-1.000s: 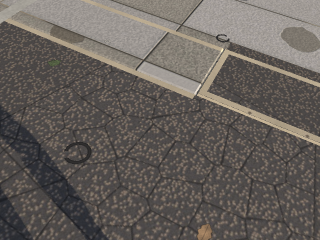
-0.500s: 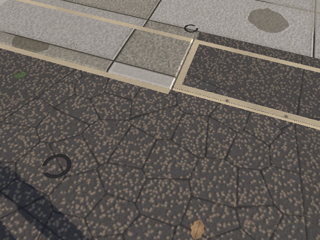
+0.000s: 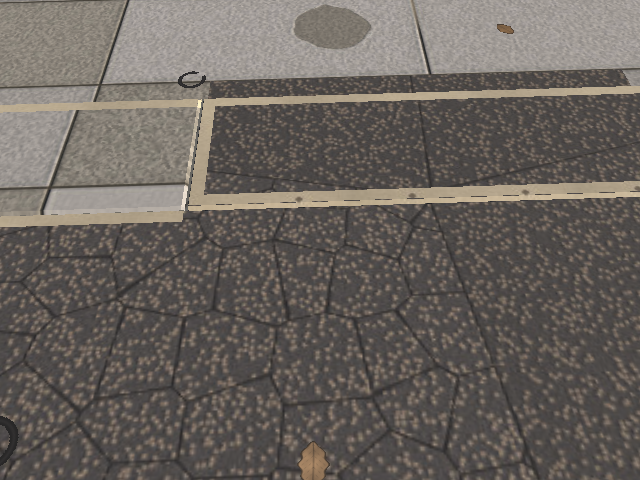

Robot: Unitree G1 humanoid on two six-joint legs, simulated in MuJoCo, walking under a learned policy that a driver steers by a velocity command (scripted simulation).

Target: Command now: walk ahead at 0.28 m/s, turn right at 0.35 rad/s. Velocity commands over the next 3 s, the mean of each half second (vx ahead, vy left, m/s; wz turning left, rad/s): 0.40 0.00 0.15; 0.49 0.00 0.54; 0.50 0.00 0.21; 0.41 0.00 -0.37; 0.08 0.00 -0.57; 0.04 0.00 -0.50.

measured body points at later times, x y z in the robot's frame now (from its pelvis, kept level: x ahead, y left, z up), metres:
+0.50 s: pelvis +0.21 +0.00 -0.03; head +0.26 +0.00 +0.42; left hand +0.18 +0.29 -0.14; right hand +0.46 -0.20 -0.11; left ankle +0.33 +0.09 -0.74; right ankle -0.01 -0.11 -0.72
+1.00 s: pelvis +0.50 +0.01 -0.02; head +0.53 +0.02 +0.43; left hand +0.60 +0.33 -0.08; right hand +0.68 -0.23 -0.13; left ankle +0.33 +0.09 -0.71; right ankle +0.64 -0.05 -0.74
